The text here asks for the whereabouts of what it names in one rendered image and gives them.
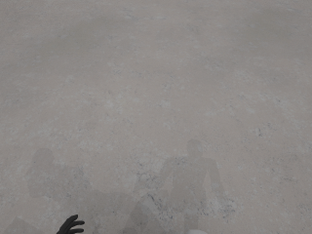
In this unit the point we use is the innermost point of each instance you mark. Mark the left robot hand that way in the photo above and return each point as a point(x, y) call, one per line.
point(70, 222)

